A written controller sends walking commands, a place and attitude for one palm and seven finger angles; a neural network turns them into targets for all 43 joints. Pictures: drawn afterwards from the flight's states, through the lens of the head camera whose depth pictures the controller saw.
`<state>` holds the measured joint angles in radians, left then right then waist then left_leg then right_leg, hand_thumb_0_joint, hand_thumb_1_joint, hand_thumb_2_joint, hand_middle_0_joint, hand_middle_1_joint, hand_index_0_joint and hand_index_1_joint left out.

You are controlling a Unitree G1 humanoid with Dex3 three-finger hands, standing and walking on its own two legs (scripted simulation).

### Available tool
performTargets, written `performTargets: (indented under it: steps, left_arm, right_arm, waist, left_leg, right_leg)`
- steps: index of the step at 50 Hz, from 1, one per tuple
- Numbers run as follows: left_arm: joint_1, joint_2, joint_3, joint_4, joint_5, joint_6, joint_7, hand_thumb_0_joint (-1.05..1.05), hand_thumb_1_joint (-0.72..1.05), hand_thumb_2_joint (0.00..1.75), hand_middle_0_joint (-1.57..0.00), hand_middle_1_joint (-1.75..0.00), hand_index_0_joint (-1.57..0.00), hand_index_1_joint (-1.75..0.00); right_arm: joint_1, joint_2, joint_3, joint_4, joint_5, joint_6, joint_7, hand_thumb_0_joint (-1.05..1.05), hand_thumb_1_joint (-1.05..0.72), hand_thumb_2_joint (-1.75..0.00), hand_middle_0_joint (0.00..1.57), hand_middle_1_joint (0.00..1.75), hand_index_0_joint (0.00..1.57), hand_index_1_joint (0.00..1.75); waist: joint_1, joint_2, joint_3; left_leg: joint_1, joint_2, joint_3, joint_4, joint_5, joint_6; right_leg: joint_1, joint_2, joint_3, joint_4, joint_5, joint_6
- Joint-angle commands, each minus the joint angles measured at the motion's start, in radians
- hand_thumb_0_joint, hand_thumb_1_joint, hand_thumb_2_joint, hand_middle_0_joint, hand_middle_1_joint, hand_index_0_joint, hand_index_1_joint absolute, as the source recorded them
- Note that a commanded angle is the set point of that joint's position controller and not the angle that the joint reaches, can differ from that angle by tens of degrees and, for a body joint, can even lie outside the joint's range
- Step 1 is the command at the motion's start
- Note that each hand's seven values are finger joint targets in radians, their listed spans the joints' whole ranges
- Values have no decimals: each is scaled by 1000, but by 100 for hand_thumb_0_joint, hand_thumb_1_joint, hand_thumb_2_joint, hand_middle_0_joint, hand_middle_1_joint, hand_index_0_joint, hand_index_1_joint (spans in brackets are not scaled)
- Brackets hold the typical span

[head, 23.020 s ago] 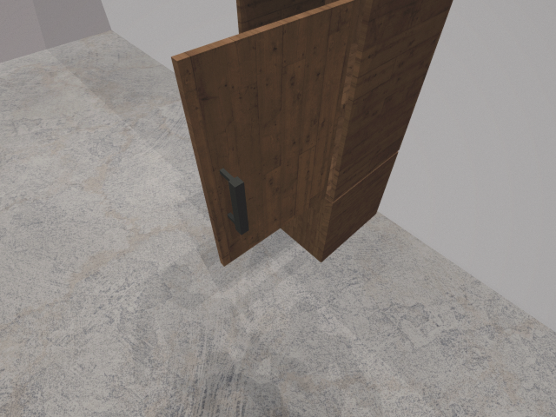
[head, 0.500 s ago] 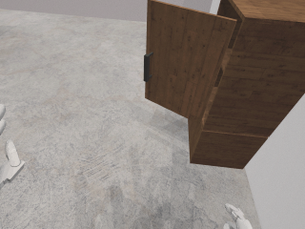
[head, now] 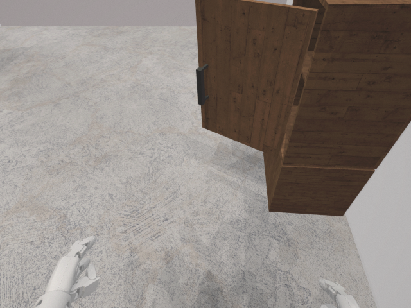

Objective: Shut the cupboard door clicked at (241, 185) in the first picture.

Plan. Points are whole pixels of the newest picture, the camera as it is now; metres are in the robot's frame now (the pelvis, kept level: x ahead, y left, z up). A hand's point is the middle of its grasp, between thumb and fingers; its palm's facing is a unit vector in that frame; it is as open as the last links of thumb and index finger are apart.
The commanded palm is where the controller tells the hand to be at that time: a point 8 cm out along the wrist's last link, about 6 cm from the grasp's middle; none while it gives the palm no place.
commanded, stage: let the arm hang, fingers relaxed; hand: left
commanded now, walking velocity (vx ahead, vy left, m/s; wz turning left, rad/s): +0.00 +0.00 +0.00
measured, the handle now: (203, 84) +0.97 +0.06 -0.07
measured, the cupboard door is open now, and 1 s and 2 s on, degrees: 62 62 62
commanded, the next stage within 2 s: look to check the result in 0.94 s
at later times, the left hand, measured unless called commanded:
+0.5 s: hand out of the picture -0.01 +0.22 -0.16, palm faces +0.00 -0.96 -0.30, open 7.4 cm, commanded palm none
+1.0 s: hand out of the picture +0.10 +0.21 -0.15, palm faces -0.02 -0.96 -0.29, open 7.4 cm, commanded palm none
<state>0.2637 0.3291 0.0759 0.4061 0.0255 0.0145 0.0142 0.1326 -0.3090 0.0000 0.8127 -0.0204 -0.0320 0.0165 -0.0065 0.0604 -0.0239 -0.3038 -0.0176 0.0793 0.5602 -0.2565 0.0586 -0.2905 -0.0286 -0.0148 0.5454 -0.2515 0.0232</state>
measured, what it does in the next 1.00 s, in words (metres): stands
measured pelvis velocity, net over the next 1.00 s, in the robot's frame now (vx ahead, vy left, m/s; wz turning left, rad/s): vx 0.02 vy -0.02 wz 0.00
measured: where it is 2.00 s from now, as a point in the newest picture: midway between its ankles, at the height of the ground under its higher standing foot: outside the picture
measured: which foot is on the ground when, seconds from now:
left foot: down 0.00-1.00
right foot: down 0.00-1.00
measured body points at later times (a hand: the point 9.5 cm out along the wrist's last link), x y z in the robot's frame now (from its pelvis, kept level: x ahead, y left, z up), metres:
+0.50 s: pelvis +0.00 -0.01 +0.01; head +0.01 -0.01 +0.46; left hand -0.01 +0.27 -0.14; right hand +0.01 -0.27 -0.14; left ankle +0.03 +0.08 -0.73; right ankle +0.02 -0.14 -0.73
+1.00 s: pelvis +0.02 -0.02 +0.02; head +0.02 -0.01 +0.47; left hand +0.10 +0.26 -0.12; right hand +0.08 -0.30 -0.12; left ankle +0.03 +0.08 -0.73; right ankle +0.02 -0.14 -0.73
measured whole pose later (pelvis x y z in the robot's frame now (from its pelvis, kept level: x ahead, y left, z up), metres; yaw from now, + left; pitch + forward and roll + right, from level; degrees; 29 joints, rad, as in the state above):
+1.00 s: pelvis +0.02 -0.02 +0.02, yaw +0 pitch -2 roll +0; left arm 0.13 0.29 0.01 1.11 0.02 -0.01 0.00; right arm 0.15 -0.31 -0.02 1.11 -0.02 -0.01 -0.01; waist -0.02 -0.01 0.03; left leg -0.13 -0.01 0.07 0.33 -0.17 0.03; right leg -0.12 -0.01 -0.02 0.33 -0.18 0.00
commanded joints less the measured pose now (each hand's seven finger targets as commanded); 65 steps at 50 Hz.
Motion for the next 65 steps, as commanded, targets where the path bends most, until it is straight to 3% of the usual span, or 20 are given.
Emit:
performTargets:
  steps: [1,5,10,13,14,18,26,34,44,65]
  left_arm:
    - [-14,105,-19,178,1,-17,2,0,90,90,-20,-30,-20,-30]
    - [-10,89,-32,378,-1,-13,3,0,90,90,-20,-30,-20,-30]
    - [9,77,-23,536,-5,-28,3,0,90,90,-20,-30,-20,-30]
    - [7,79,-25,601,-9,-35,3,0,90,90,-20,-30,-20,-30]
    - [6,81,-26,613,-9,-36,3,0,90,90,-20,-30,-20,-30]
    - [-3,77,-30,659,-9,-30,5,0,90,90,-20,-30,-20,-30]
    - [-32,103,-27,673,-7,-30,5,0,90,90,-20,-30,-20,-30]
    - [-80,134,-26,656,-5,-36,4,0,90,90,-20,-30,-20,-30]
    - [-127,156,-27,651,-8,-44,1,0,90,90,-20,-30,-20,-30]
    - [-133,171,-32,678,-12,-47,3,0,90,90,-20,-30,-20,-30]
  right_arm:
    - [22,-153,-39,-37,-6,7,-5,0,-90,-90,20,30,20,30]
    - [22,-116,-29,37,-5,23,-12,0,-90,-90,20,30,20,30]
    - [70,-100,-38,126,1,17,-30,0,-90,-90,20,30,20,30]
    - [92,-98,-43,169,7,15,-37,0,-90,-90,20,30,20,30]
    - [102,-103,-46,176,9,17,-39,0,-90,-90,20,30,20,30]
    - [120,-108,-50,214,7,22,-43,0,-90,-90,20,30,20,30]
    - [106,-124,-55,232,4,19,-38,0,-90,-90,20,30,20,30]
    - [54,-143,-54,236,5,12,-30,0,-90,-90,20,30,20,30]
    - [1,-173,-47,237,6,2,-31,0,-90,-90,20,30,20,30]
    - [-24,-196,-43,247,8,7,-36,0,-90,-90,20,30,20,30]
  waist:
    - [-5,-137,-5]
    - [6,-24,30]
    - [4,69,-14]
    - [2,40,-3]
    - [1,-6,13]
    - [-4,-27,77]
    - [1,-86,85]
    - [4,-68,83]
    - [4,-51,20]
    - [-4,-56,5]
  left_leg:
    - [30,125,-175,-166,127,-14]
    - [2,112,-173,-239,-76,-18]
    - [75,115,-160,-235,-19,-17]
    - [92,120,-153,-231,11,-18]
    - [104,122,-152,-223,31,-17]
    - [83,134,-167,-273,-65,-15]
    - [84,136,-170,-299,-80,-13]
    - [103,131,-166,-304,-2,-19]
    - [169,142,-161,-301,165,-27]
    - [238,149,-145,-297,250,-34]
  right_leg:
    - [31,-59,106,-88,30,-68]
    - [57,-52,116,-142,-39,-64]
    - [103,-58,111,-184,43,-78]
    - [115,-67,115,-213,61,-81]
    - [102,-68,111,-222,64,-82]
    - [76,-63,106,-244,-9,-78]
    - [72,-68,108,-253,-38,-72]
    - [86,-77,110,-260,18,-68]
    - [152,-84,96,-257,153,-63]
    - [188,-98,88,-277,253,-64]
